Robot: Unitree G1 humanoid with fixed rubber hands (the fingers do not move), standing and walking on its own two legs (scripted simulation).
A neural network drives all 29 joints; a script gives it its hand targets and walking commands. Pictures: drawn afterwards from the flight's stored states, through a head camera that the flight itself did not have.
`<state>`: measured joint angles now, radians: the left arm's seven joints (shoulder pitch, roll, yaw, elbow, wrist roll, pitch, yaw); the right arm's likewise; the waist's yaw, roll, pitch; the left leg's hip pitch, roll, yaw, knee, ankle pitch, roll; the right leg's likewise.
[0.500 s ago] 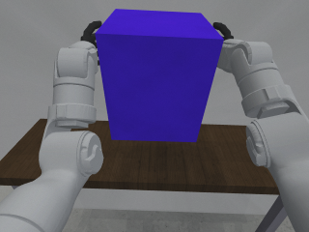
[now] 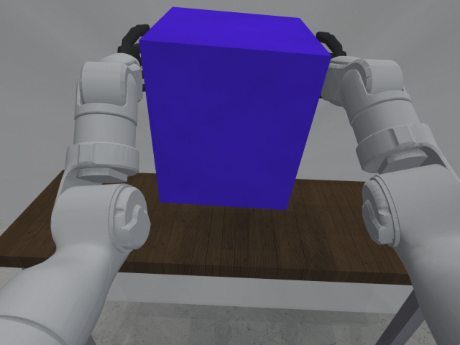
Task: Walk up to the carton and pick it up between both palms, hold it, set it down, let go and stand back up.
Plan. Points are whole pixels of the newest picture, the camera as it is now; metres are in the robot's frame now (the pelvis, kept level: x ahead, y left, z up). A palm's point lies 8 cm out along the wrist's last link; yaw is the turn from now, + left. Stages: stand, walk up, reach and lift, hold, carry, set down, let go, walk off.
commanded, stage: hold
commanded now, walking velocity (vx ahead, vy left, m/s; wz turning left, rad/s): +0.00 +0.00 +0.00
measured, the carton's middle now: (230, 109) +0.38 -0.01 +0.29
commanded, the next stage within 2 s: none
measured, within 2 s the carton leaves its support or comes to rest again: neither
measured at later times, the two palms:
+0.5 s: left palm (127, 73) +0.37 +0.15 +0.35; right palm (330, 74) +0.36 -0.16 +0.36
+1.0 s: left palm (126, 66) +0.37 +0.14 +0.37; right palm (333, 71) +0.36 -0.16 +0.36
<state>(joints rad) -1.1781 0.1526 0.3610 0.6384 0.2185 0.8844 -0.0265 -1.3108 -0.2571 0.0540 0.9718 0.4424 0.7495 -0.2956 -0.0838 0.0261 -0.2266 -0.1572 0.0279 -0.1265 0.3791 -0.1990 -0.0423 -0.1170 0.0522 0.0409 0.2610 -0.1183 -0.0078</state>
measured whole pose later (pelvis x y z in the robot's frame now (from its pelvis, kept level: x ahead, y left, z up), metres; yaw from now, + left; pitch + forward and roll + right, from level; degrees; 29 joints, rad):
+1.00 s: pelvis +0.00 +0.00 +0.00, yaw +0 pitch -2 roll -2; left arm -1.20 0.15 0.37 0.67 0.22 0.88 -0.02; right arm -1.33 -0.25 0.04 1.01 0.43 0.74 -0.29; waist -0.08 0.03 -0.25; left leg -0.16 0.03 -0.13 0.38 -0.20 -0.04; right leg -0.12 0.05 0.04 0.27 -0.12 -0.01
